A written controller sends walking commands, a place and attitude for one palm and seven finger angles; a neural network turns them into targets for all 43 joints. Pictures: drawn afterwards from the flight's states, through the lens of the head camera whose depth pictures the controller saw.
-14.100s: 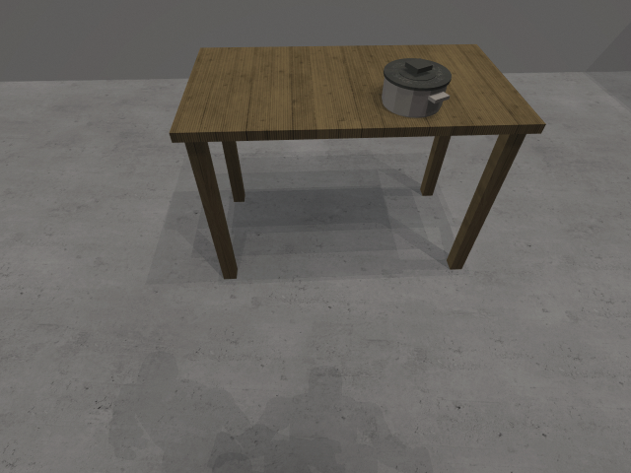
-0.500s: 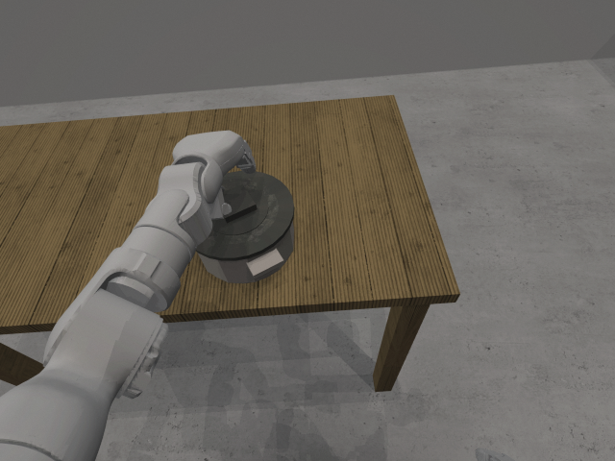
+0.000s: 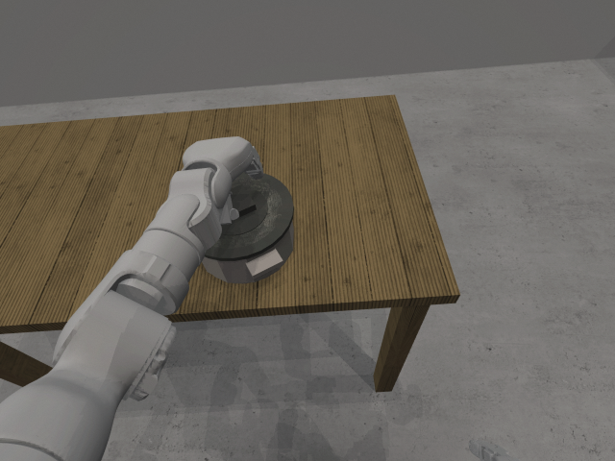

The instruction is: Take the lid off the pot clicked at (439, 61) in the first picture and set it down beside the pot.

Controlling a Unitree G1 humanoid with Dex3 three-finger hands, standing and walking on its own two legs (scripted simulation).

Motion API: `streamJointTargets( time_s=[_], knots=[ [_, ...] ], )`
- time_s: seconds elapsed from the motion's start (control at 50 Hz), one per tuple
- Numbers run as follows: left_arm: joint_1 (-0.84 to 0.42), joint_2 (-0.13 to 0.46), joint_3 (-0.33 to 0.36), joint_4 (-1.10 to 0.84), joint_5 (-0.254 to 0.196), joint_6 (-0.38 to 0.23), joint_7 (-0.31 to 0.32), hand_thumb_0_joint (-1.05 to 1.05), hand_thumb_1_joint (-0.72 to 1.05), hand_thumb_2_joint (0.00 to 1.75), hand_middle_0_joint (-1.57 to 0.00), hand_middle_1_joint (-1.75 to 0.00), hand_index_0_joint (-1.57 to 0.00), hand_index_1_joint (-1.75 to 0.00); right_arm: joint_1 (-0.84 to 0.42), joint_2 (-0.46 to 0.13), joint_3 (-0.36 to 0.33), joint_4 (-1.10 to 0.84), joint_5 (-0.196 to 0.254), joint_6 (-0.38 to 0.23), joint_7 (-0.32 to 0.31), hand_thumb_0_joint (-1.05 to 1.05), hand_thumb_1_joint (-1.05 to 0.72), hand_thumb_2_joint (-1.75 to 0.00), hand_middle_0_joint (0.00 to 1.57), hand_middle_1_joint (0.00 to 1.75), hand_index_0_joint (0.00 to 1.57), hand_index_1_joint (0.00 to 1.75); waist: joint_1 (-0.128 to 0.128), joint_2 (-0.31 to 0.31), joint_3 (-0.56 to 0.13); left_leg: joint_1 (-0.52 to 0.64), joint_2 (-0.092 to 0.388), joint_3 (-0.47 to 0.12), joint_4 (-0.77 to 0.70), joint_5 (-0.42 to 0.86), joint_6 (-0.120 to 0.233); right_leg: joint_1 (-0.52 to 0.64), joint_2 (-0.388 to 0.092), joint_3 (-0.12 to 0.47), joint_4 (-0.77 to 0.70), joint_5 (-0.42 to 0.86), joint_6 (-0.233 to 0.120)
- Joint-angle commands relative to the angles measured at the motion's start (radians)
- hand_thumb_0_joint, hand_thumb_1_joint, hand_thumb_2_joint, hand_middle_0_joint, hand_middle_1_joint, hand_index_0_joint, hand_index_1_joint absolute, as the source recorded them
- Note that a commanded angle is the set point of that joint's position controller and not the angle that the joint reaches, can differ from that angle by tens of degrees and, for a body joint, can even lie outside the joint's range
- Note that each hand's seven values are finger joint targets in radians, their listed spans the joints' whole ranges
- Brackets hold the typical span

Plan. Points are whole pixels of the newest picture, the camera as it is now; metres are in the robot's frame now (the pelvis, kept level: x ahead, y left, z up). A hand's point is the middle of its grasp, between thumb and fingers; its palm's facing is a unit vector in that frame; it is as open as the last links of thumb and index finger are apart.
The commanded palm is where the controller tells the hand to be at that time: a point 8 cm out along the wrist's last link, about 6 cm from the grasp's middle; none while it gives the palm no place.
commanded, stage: lower the open fingers around the knob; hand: left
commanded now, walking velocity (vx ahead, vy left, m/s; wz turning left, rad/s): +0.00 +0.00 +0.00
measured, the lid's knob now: (234, 203) +0.49 +0.11 +0.03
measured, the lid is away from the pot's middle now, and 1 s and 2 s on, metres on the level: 0.00 0.00 0.00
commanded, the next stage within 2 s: close the fingers and squeeze the knob in 0.80 s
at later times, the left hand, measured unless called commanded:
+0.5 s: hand (230, 205) +0.46 +0.11 +0.06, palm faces -0.36 -0.07 -0.93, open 10.0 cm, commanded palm +0.46 +0.12 +0.12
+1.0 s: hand (225, 209) +0.46 +0.12 +0.06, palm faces -0.34 -0.07 -0.94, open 10.1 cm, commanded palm +0.45 +0.13 +0.11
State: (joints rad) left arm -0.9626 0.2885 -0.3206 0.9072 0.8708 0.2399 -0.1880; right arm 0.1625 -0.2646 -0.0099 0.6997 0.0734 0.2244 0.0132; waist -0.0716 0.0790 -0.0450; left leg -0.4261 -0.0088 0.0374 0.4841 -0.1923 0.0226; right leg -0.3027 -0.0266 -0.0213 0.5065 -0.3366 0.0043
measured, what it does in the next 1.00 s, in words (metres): stands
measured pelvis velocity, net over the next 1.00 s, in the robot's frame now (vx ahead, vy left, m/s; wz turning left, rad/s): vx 0.00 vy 0.00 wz -0.02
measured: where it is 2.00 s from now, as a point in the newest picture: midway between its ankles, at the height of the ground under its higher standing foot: outside the picture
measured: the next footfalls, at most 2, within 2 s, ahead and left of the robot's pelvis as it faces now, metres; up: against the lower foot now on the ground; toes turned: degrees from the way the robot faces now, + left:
none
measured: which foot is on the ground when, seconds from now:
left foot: down 0.00-1.00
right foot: down 0.00-1.00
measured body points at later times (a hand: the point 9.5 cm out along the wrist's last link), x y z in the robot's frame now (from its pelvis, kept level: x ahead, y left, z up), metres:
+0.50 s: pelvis +0.00 +0.00 +0.00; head +0.06 -0.03 +0.44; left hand +0.48 +0.11 +0.11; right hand +0.08 -0.27 -0.15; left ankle +0.03 +0.11 -0.74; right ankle -0.06 -0.12 -0.74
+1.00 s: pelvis +0.00 +0.00 +0.00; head +0.05 -0.02 +0.44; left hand +0.47 +0.12 +0.11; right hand +0.08 -0.26 -0.14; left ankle +0.03 +0.11 -0.74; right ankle -0.06 -0.12 -0.74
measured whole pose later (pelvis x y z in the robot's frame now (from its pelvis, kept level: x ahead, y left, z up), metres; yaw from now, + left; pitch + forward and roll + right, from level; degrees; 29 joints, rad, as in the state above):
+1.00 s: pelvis +0.00 +0.00 +0.00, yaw -1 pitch +9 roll +0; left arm -0.91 0.30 -0.29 0.97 0.89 0.20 -0.12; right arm 0.20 -0.26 -0.02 0.70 0.08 0.23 0.00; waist -0.09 0.06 -0.07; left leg -0.47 0.00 0.05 0.52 -0.21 0.03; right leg -0.34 -0.02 -0.01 0.52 -0.34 0.01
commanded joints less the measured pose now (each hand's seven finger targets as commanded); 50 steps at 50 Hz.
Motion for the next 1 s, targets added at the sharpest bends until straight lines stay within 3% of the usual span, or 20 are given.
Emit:
streamJointTargets(
  time_s=[0.0, 0.04, 0.08, 0.1, 0.14, 0.18, 0.22, 0.28, 0.38, 0.42, 0.48, 0.54, 0.64, 0.68, 0.74, 0.8, 0.82, 0.88, 0.9, 0.98],
  knots=[
    [-0.49, 0.177, 0.07, -0.149, 0.014, -0.005, 0.052, 0.0, -0.26, 1.37, -0.83, -0.08, -0.83, -0.08, -0.016, -0.125, -0.037, -0.098, -0.004, -0.024, -0.007, 0.0, -0.9, -0.9, 0.2, 0.3, 0.2, 0.3, -0.016, -0.158, -0.4, 0.337, -0.027, -0.008, 0.025, 0.295, 0.047, -0.014, 0.058, -0.027, -0.048, 0.467, -0.03],
    [-0.531, 0.199, 0.077, -0.165, 0.019, -0.005, 0.063, 0.0, -0.26, 1.37, -0.83, -0.08, -0.83, -0.08, -0.02, -0.126, -0.034, -0.095, -0.003, -0.025, -0.012, 0.0, -0.9, -0.9, 0.2, 0.3, 0.2, 0.3, -0.017, -0.142, -0.401, 0.326, -0.03, -0.006, 0.021, 0.276, 0.048, -0.006, 0.055, -0.021, -0.046, 0.469, -0.031],
    [-0.531, 0.193, 0.085, -0.218, 0.019, -0.016, 0.069, 0.0, -0.26, 1.37, -0.83, -0.08, -0.83, -0.08, -0.026, -0.116, -0.038, -0.108, -0.008, -0.031, -0.012, 0.0, -0.9, -0.9, 0.2, 0.3, 0.2, 0.3, -0.008, -0.119, -0.464, 0.357, -0.032, -0.008, 0.036, 0.329, 0.052, 0.015, 0.054, -0.017, -0.038, 0.516, -0.033],
    [-0.493, 0.232, 0.117, -0.201, 0.022, -0.018, 0.075, 0.0, -0.26, 1.37, -0.83, -0.08, -0.83, -0.08, -0.016, -0.123, -0.039, -0.104, -0.009, -0.031, -0.013, 0.0, -0.9, -0.9, 0.2, 0.3, 0.2, 0.3, -0.002, -0.124, -0.475, 0.363, -0.03, -0.007, 0.04, 0.341, 0.05, 0.029, 0.054, -0.017, -0.034, 0.533, -0.032],
    [-0.439, 0.183, 0.075, -0.115, 0.031, -0.005, 0.081, 0.0, -0.26, 1.37, -0.83, -0.08, -0.83, -0.08, -0.012, -0.121, -0.032, -0.096, -0.002, -0.026, -0.012, 0.0, -0.9, -0.9, 0.2, 0.3, 0.2, 0.3, -0.011, -0.142, -0.402, 0.316, -0.027, -0.002, 0.029, 0.305, 0.045, -0.006, 0.058, -0.026, -0.035, 0.489, -0.031],
    [-0.433, 0.17, 0.077, -0.092, 0.025, 0.003, 0.083, 0.0, -0.26, 1.37, -0.83, -0.08, -0.83, -0.08, -0.014, -0.122, -0.037, -0.095, 0.0, -0.025, -0.012, 0.0, -0.9, -0.9, 0.2, 0.3, 0.2, 0.3, -0.012, -0.155, -0.384, 0.292, -0.027, 0.004, 0.03, 0.298, 0.046, -0.007, 0.057, -0.021, -0.04, 0.492, -0.03],
    [-0.476, 0.213, 0.097, -0.139, 0.019, -0.001, 0.085, 0.0, -0.26, 1.37, -0.83, -0.08, -0.83, -0.08, -0.01, -0.128, -0.038, -0.097, -0.004, -0.026, -0.015, 0.0, -0.9, -0.9, 0.2, 0.3, 0.2, 0.3, -0.013, -0.128, -0.419, 0.312, -0.031, 0.005, 0.034, 0.285, 0.05, 0.01, 0.054, -0.011, -0.043, 0.499, -0.028],
    [-0.479, 0.198, 0.088, -0.158, 0.019, -0.016, 0.077, 0.0, -0.26, 1.37, -0.83, -0.08, -0.83, -0.08, -0.002, -0.122, -0.041, -0.1, -0.004, -0.03, -0.019, 0.0, -0.9, -0.9, 0.2, 0.3, 0.2, 0.3, -0.017, -0.13, -0.447, 0.323, -0.032, 0.003, 0.046, 0.323, 0.055, 0.018, 0.054, -0.011, -0.037, 0.536, -0.03],
    [-0.42, 0.163, 0.068, -0.072, 0.012, -0.023, 0.074, 0.0, -0.26, 1.37, -0.83, -0.08, -0.83, -0.08, 0.017, -0.13, -0.043, -0.086, -0.001, -0.028, -0.021, 0.0, -0.9, -0.9, 0.2, 0.3, 0.2, 0.3, -0.029, -0.162, -0.374, 0.284, -0.028, 0.009, 0.045, 0.289, 0.053, -0.029, 0.058, -0.016, -0.043, 0.496, -0.027],
    [-0.399, 0.226, 0.109, -0.034, 0.019, -0.021, 0.082, 0.0, -0.26, 1.37, -0.83, -0.08, -0.83, -0.08, 0.027, -0.137, -0.039, -0.08, -0.001, -0.028, -0.024, 0.0, -0.9, -0.9, 0.2, 0.3, 0.2, 0.3, -0.024, -0.151, -0.379, 0.267, -0.032, 0.012, 0.046, 0.273, 0.051, -0.016, 0.058, -0.012, -0.038, 0.49, -0.026],
    [-0.43, 0.171, 0.068, -0.072, 0.026, -0.024, 0.075, 0.0, -0.26, 1.37, -0.83, -0.08, -0.83, -0.08, 0.025, -0.132, -0.044, -0.082, -0.001, -0.028, -0.021, 0.0, -0.9, -0.9, 0.2, 0.3, 0.2, 0.3, -0.032, -0.134, -0.402, 0.29, -0.026, 0.013, 0.054, 0.31, 0.05, -0.029, 0.058, -0.015, -0.031, 0.51, -0.028],
    [-0.413, 0.17, 0.067, -0.078, 0.029, -0.028, 0.077, 0.0, -0.26, 1.37, -0.83, -0.08, -0.83, -0.08, 0.031, -0.133, -0.046, -0.084, -0.005, -0.025, -0.012, 0.0, -0.9, -0.9, 0.2, 0.3, 0.2, 0.3, -0.027, -0.096, -0.421, 0.324, -0.023, 0.004, 0.06, 0.331, 0.046, -0.044, 0.063, -0.023, -0.023, 0.497, -0.032],
    [-0.393, 0.204, 0.098, -0.074, 0.02, -0.03, 0.085, 0.0, -0.26, 1.37, -0.83, -0.08, -0.83, -0.08, 0.03, -0.135, -0.047, -0.087, -0.003, -0.021, -0.013, 0.0, -0.9, -0.9, 0.2, 0.3, 0.2, 0.3, -0.023, -0.139, -0.402, 0.295, -0.023, 0.008, 0.057, 0.31, 0.049, -0.031, 0.063, -0.02, -0.03, 0.504, -0.029],
    [-0.394, 0.173, 0.081, -0.098, 0.02, -0.034, 0.082, 0.0, -0.26, 1.37, -0.83, -0.08, -0.83, -0.08, 0.02, -0.129, -0.049, -0.099, -0.002, -0.022, -0.013, 0.0, -0.9, -0.9, 0.2, 0.3, 0.2, 0.3, -0.021, -0.137, -0.416, 0.299, -0.024, 0.007, 0.06, 0.327, 0.05, -0.028, 0.062, -0.019, -0.029, 0.514, -0.032],
    [-0.42, 0.197, 0.084, -0.099, 0.029, -0.03, 0.093, 0.0, -0.26, 1.37, -0.83, -0.08, -0.83, -0.08, 0.028, -0.133, -0.046, -0.09, -0.002, -0.022, -0.014, 0.0, -0.9, -0.9, 0.2, 0.3, 0.2, 0.3, -0.023, -0.113, -0.404, 0.304, -0.023, 0.004, 0.051, 0.294, 0.047, -0.044, 0.065, -0.022, -0.03, 0.47, -0.032],
    [-0.378, 0.217, 0.104, -0.048, 0.029, -0.027, 0.095, 0.0, -0.26, 1.37, -0.83, -0.08, -0.83, -0.08, 0.028, -0.134, -0.04, -0.09, -0.001, -0.022, -0.017, 0.0, -0.9, -0.9, 0.2, 0.3, 0.2, 0.3, -0.021, -0.142, -0.382, 0.272, -0.022, 0.007, 0.05, 0.278, 0.046, -0.039, 0.065, -0.022, -0.031, 0.464, -0.031],
    [-0.402, 0.23, 0.107, -0.07, 0.034, -0.026, 0.098, 0.0, -0.26, 1.37, -0.83, -0.08, -0.83, -0.08, 0.026, -0.133, -0.042, -0.091, 0.0, -0.022, -0.016, 0.0, -0.9, -0.9, 0.2, 0.3, 0.2, 0.3, -0.019, -0.117, -0.387, 0.279, -0.02, 0.008, 0.046, 0.263, 0.045, -0.044, 0.063, -0.019, -0.033, 0.445, -0.031],
    [-0.424, 0.191, 0.088, -0.113, 0.035, -0.03, 0.099, 0.0, -0.26, 1.37, -0.83, -0.08, -0.83, -0.08, 0.018, -0.123, -0.045, -0.103, -0.004, -0.024, -0.015, 0.0, -0.9, -0.9, 0.2, 0.3, 0.2, 0.3, -0.016, -0.094, -0.429, 0.315, -0.021, 0.0, 0.054, 0.309, 0.047, -0.042, 0.066, -0.023, -0.027, 0.463, -0.037],
    [-0.4, 0.201, 0.093, -0.097, 0.034, -0.029, 0.099, 0.0, -0.13, 1.08, -0.57, -0.61, -0.57, -0.61, 0.025, -0.127, -0.046, -0.1, -0.004, -0.024, -0.013, 0.0, -0.9, -0.9, 0.2, 0.3, 0.2, 0.3, -0.017, -0.08, -0.423, 0.324, -0.02, -0.001, 0.055, 0.302, 0.045, -0.051, 0.067, -0.025, -0.028, 0.45, -0.037],
    [-0.432, 0.195, 0.09, -0.104, 0.024, -0.033, 0.094, 0.0, -0.09, 1.08, -0.56, -0.7, -0.56, -0.7, 0.022, -0.128, -0.047, -0.099, -0.003, -0.022, -0.016, 0.0, -0.9, -0.9, 0.2, 0.3, 0.2, 0.3, -0.022, -0.118, -0.413, 0.31, -0.018, -0.004, 0.049, 0.283, 0.048, -0.055, 0.066, -0.024, -0.037, 0.433, -0.036]
  ],
)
